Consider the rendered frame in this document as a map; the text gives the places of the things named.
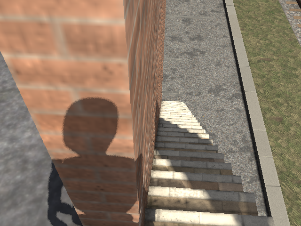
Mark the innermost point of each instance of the stairs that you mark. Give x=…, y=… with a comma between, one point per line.
x=191, y=185

